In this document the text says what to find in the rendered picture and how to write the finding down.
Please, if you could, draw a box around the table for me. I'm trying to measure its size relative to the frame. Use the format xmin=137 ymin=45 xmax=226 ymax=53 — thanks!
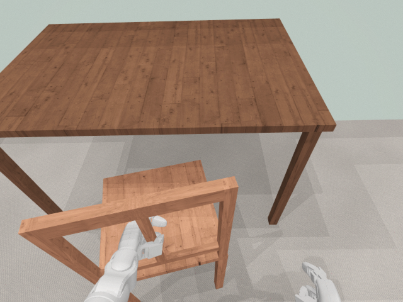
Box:
xmin=0 ymin=18 xmax=337 ymax=225

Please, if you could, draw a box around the right robot hand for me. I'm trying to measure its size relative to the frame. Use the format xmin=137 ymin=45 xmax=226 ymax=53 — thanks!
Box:
xmin=295 ymin=262 xmax=341 ymax=302

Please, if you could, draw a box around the chair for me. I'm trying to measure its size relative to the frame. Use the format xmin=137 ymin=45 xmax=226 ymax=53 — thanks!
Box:
xmin=18 ymin=160 xmax=239 ymax=302

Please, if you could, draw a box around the left robot hand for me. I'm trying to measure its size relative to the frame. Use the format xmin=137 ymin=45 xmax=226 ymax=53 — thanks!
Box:
xmin=118 ymin=216 xmax=167 ymax=260

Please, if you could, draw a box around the robot left forearm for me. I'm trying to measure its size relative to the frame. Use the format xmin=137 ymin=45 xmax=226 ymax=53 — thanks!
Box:
xmin=84 ymin=249 xmax=139 ymax=302

